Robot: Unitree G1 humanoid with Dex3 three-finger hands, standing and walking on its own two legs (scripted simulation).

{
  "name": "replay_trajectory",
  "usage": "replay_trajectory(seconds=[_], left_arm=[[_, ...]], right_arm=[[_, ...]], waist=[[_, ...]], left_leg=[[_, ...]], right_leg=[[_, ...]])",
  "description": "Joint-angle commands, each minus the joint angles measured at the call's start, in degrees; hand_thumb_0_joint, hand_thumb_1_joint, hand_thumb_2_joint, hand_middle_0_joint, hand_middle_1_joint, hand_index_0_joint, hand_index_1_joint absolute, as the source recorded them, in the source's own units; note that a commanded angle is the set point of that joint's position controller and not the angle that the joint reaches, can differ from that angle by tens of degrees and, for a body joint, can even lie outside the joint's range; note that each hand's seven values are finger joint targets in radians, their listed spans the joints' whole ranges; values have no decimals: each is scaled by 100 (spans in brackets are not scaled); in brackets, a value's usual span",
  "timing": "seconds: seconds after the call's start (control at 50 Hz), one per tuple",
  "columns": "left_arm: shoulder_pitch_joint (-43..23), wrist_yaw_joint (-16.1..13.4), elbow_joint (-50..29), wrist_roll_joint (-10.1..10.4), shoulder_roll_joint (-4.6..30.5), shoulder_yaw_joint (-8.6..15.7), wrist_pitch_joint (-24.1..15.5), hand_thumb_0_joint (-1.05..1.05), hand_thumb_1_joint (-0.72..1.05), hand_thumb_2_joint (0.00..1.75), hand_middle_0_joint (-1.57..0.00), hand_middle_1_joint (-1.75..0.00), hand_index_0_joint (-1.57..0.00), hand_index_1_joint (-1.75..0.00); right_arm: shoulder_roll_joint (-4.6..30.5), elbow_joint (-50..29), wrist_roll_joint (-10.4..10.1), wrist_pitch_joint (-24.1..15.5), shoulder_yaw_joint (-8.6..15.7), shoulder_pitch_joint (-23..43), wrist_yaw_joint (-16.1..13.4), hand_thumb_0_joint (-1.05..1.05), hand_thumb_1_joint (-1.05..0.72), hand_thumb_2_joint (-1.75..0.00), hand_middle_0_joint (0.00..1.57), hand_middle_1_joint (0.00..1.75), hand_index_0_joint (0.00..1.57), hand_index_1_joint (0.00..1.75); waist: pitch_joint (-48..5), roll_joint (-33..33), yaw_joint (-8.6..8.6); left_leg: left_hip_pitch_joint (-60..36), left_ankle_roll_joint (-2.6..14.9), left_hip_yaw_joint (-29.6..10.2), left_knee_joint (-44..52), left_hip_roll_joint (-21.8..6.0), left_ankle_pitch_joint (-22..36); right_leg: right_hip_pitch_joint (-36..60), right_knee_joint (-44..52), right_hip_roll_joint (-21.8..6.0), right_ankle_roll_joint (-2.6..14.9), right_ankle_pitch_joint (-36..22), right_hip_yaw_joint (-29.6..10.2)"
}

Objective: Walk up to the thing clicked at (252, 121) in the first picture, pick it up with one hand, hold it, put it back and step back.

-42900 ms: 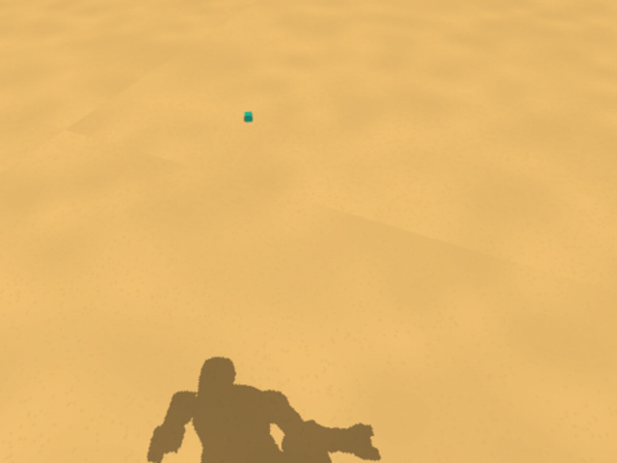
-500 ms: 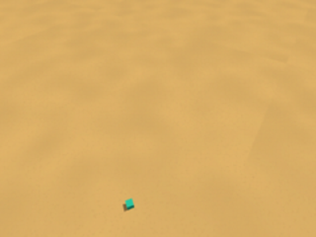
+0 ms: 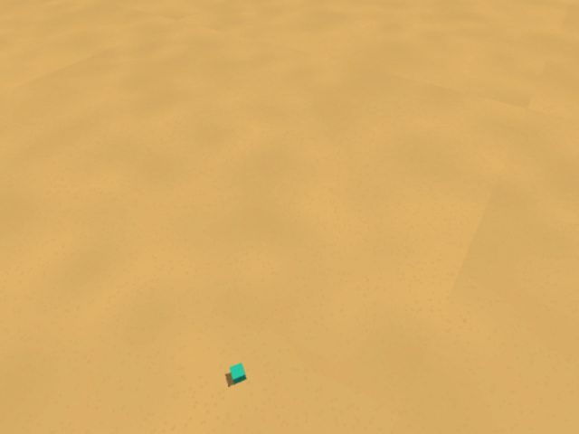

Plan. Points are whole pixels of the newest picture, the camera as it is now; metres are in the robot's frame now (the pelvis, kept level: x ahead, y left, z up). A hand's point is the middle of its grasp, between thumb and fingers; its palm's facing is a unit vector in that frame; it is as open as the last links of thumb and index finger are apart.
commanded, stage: stand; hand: left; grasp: from above
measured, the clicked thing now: (238, 373) +0.47 +0.21 -0.76
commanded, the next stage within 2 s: step back in 1.42 s
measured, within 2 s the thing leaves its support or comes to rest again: neither
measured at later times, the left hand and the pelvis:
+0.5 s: hand out of the picture +0.09 +0.24 -0.15, palm faces +0.01 -0.94 -0.34, open 7.4 cm; pelvis +0.01 -0.01 +0.00, yaw +0 degrees
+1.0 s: hand out of the picture +0.08 +0.24 -0.15, palm faces +0.00 -0.94 -0.34, open 7.4 cm; pelvis +0.01 -0.01 +0.00, yaw +0 degrees
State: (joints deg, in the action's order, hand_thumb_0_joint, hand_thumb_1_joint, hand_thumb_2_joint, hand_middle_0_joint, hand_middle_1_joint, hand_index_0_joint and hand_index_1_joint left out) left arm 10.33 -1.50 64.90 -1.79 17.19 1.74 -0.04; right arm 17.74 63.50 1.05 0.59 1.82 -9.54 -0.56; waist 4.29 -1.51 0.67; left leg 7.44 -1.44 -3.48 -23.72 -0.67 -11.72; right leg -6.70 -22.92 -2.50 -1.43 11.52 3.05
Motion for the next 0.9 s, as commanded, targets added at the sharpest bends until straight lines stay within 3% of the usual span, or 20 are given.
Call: replay_trajectory(seconds=[0.0,0.04,0.12,0.2,0.24,0.3,0.4,0.56,0.6,0.66,0.74,0.82,0.88], left_arm=[[-315,-50,-355,60,1180,227,-134,0,90,90,-20,-30,-20,-30],[-354,-45,-339,55,1205,239,-117,0,90,90,-20,-30,-20,-30],[-413,-23,-316,61,1242,252,-119,0,90,90,-20,-30,-20,-30],[-468,-12,-304,66,1216,247,-105,0,90,90,-20,-30,-20,-30],[-467,-5,-297,59,1183,230,-124,0,90,90,-20,-30,-20,-30],[-533,0,-291,65,1211,231,-114,0,90,90,-20,-30,-20,-30],[-634,9,-320,76,1227,227,-131,0,90,90,-20,-30,-20,-30],[-632,25,-289,74,1252,202,-129,0,90,90,-20,-30,-20,-30],[-649,26,-294,79,1272,202,-142,0,90,90,-20,-30,-20,-30],[-649,38,-301,66,1299,203,-129,0,90,90,-20,-30,-20,-30],[-645,39,-310,84,1301,193,-145,0,90,90,-20,-30,-20,-30],[-615,41,-330,93,1325,190,-162,0,90,90,-20,-30,-20,-30],[-618,46,-320,101,1324,179,-146,0,90,90,-20,-30,-20,-30]], right_arm=[[990,-279,24,-135,151,154,-73,0,-90,-90,20,30,20,30],[1033,-281,19,-129,155,198,-75,0,-90,-90,20,30,20,30],[1061,-247,15,-148,133,228,-88,0,-90,-90,20,30,20,30],[1114,-223,14,-154,122,278,-98,0,-90,-90,20,30,20,30],[1118,-223,-1,-172,112,338,-91,0,-90,-90,20,30,20,30],[1109,-212,-4,-164,104,350,-92,0,-90,-90,20,30,20,30],[1174,-198,1,-167,110,389,-88,0,-90,-90,20,30,20,30],[1174,-177,-11,-168,104,496,-64,0,-90,-90,20,30,20,30],[1178,-170,-4,-166,106,475,-59,0,-90,-90,20,30,20,30],[1223,-152,-1,-166,118,443,-55,0,-90,-90,20,30,20,30],[1212,-165,-5,-174,105,469,-48,0,-90,-90,20,30,20,30],[1257,-178,-12,-192,107,493,-51,0,-90,-90,20,30,20,30],[1241,-160,-15,-192,95,462,-52,0,-90,-90,20,30,20,30]], waist=[[-142,240,-21],[-173,164,-28],[-257,142,-13],[-233,88,11],[-297,115,20],[-235,195,2],[-456,120,-25],[-259,190,-6],[-364,199,-20],[-306,94,-39],[-384,75,-40],[-595,73,-28],[-528,122,-49]], left_leg=[[199,257,-348,486,-414,545],[182,256,-343,519,-422,411],[94,235,-340,570,-471,656],[166,223,-348,634,-495,684],[62,215,-338,577,-527,958],[88,203,-330,627,-520,839],[-9,214,-276,588,-545,991],[55,205,-297,715,-554,806],[22,220,-278,671,-556,855],[99,199,-293,758,-544,601],[107,208,-293,736,-557,750],[-102,216,-269,648,-594,1304],[-64,200,-282,718,-587,1173]], right_leg=[[60,656,-492,171,-111,-578],[67,686,-477,177,61,-568],[153,629,-476,177,-336,-544],[213,645,-451,173,-272,-510],[253,617,-470,167,-596,-499],[206,665,-450,158,-434,-483],[349,648,-489,167,-746,-504],[199,736,-448,179,-355,-473],[277,737,-487,187,-508,-502],[183,776,-451,197,-114,-507],[285,717,-478,197,-375,-499],[395,595,-517,207,-1060,-482],[334,614,-500,211,-874,-464]])
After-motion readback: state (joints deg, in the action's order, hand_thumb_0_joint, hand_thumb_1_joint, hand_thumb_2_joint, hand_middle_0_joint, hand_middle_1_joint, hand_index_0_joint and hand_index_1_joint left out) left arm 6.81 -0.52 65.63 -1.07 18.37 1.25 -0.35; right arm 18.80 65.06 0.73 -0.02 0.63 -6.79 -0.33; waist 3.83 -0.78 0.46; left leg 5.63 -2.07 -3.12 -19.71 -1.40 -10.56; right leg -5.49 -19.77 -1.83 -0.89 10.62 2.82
